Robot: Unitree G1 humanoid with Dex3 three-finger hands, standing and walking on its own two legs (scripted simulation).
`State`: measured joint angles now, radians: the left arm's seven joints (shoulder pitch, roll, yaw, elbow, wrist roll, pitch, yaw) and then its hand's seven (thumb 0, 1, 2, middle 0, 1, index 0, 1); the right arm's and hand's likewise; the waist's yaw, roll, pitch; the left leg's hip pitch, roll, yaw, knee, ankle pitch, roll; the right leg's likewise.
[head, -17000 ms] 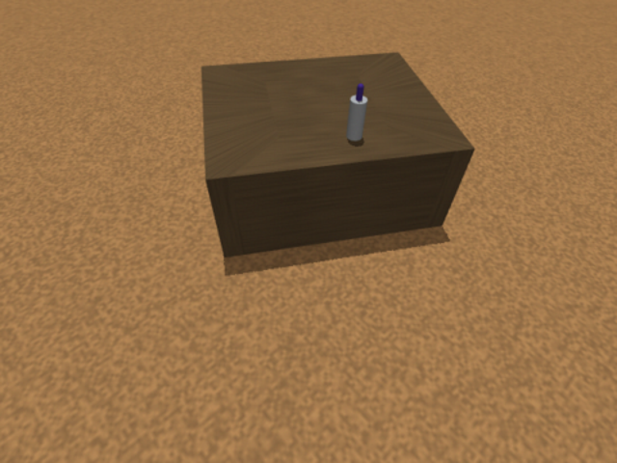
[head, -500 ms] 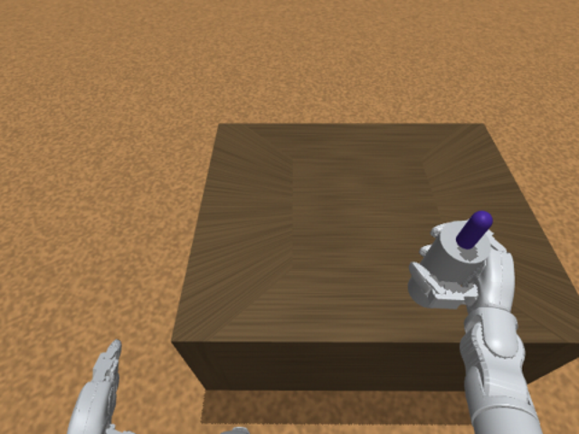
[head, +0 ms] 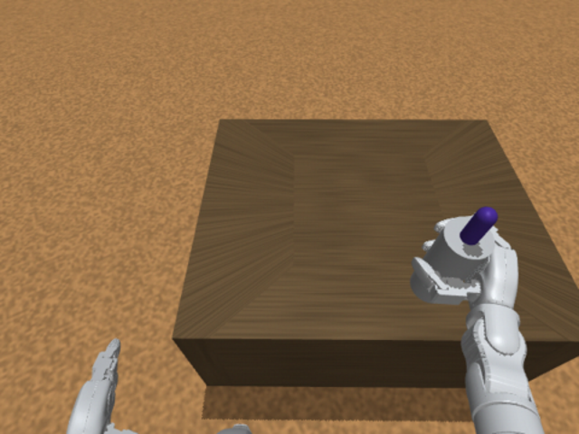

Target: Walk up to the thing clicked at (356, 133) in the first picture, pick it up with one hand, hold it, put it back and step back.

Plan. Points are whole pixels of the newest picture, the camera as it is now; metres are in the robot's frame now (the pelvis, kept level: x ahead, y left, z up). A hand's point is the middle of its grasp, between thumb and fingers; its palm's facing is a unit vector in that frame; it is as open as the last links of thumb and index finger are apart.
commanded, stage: hold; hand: right
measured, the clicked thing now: (454, 254) +0.35 -0.19 +0.07
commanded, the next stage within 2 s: crouch in 1.10 s
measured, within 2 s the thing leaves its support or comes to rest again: neither
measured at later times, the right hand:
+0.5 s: hand (453, 256) +0.36 -0.19 +0.06, palm faces +0.21 +0.98 +0.03, open 8.3 cm
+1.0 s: hand (456, 256) +0.35 -0.19 +0.06, palm faces +0.22 +0.98 +0.03, open 8.3 cm
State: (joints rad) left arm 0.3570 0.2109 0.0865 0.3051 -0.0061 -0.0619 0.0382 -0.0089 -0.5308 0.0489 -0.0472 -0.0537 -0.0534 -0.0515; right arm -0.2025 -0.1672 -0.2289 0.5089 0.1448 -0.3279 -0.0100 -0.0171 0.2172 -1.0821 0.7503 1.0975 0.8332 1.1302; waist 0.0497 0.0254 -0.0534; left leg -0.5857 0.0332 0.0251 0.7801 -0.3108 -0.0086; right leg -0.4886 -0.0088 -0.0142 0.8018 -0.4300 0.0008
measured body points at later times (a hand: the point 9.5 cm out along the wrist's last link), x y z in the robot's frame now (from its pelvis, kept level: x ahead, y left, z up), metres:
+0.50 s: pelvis +0.01 -0.01 +0.00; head +0.04 -0.01 +0.45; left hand +0.16 +0.26 -0.04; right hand +0.34 -0.24 +0.06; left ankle +0.05 +0.12 -0.71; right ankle -0.01 -0.12 -0.71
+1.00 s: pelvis +0.00 -0.01 +0.00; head +0.03 -0.02 +0.45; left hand +0.15 +0.26 -0.04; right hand +0.34 -0.24 +0.06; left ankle +0.05 +0.12 -0.71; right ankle -0.01 -0.12 -0.71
